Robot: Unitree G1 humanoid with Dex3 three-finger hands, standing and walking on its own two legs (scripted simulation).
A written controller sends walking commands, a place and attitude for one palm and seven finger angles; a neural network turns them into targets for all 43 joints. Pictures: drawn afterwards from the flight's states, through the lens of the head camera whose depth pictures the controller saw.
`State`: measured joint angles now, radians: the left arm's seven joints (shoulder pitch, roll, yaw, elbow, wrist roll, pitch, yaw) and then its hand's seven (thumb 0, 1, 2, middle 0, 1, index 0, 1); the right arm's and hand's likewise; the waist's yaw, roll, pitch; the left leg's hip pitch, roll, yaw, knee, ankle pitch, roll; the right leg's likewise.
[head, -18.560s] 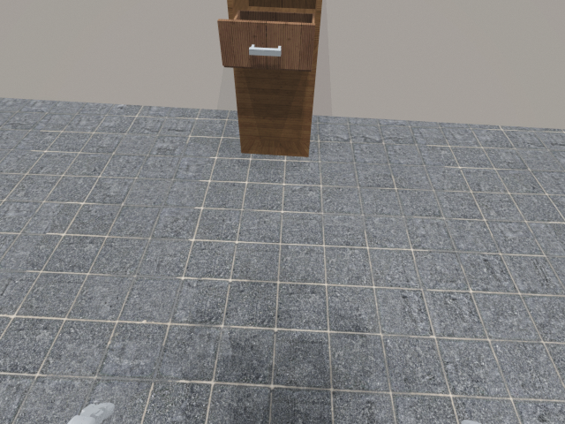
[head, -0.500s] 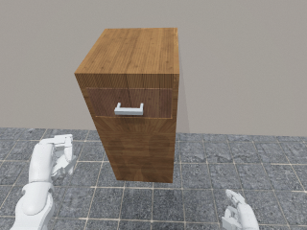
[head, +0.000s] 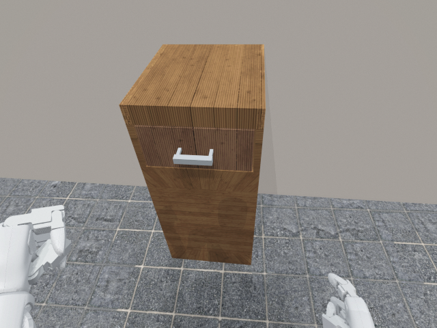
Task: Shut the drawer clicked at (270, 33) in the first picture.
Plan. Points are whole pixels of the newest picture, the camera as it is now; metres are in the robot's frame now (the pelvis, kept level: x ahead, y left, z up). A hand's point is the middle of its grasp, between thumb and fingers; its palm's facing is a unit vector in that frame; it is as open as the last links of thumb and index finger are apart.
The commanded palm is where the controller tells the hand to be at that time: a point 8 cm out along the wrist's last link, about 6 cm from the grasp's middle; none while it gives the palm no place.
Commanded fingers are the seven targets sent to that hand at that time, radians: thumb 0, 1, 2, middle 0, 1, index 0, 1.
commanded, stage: step back with the hand held close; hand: left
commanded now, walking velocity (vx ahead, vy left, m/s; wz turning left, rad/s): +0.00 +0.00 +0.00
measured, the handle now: (194, 155) +0.58 +0.16 -0.04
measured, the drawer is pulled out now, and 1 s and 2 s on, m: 0.00 0.00 0.00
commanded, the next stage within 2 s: stop stepping back and stand still in 1.24 s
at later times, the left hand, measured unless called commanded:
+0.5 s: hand (46, 255) +0.16 +0.26 +0.15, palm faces +0.28 -0.81 -0.52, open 3.3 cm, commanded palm +0.10 +0.30 +0.17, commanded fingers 0.00 0.90 0.90 -1.40 -1.60 -1.40 -1.60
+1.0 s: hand out of the picture +0.10 +0.27 +0.16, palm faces +0.35 -0.79 -0.51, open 3.3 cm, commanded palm +0.01 +0.32 +0.17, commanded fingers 0.00 0.90 0.90 -1.40 -1.60 -1.40 -1.60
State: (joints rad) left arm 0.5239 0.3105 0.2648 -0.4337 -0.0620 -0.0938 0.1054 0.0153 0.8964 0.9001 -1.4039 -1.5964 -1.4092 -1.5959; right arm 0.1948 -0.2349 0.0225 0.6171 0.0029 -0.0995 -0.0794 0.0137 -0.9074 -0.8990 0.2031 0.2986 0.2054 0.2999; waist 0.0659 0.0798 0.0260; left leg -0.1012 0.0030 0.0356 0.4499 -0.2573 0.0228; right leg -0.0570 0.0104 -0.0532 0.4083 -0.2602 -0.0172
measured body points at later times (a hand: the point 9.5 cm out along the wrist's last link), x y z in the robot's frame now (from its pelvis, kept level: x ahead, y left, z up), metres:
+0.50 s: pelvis -0.03 +0.03 +0.00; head -0.01 +0.02 +0.45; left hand +0.14 +0.30 +0.18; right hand +0.13 -0.22 -0.09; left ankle +0.00 +0.10 -0.74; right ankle -0.02 -0.11 -0.74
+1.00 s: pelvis -0.10 +0.03 -0.01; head -0.08 +0.05 +0.44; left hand +0.07 +0.31 +0.19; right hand +0.05 -0.22 -0.09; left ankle +0.00 +0.10 -0.74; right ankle -0.12 -0.11 -0.71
